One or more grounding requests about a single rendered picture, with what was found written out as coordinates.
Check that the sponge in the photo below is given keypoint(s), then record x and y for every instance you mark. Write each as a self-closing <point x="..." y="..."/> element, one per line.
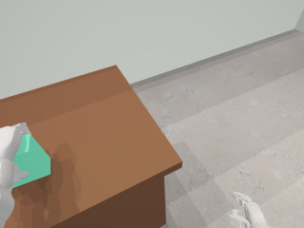
<point x="32" y="158"/>

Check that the robot left forearm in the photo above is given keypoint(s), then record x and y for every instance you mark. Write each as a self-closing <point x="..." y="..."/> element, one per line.
<point x="6" y="184"/>

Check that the table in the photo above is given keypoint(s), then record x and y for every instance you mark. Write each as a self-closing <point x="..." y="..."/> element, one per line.
<point x="108" y="157"/>

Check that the left robot hand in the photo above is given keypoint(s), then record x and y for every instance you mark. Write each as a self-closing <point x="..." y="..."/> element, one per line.
<point x="10" y="141"/>

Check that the right robot hand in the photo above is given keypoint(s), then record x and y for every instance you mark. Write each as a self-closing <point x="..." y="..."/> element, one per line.
<point x="251" y="214"/>

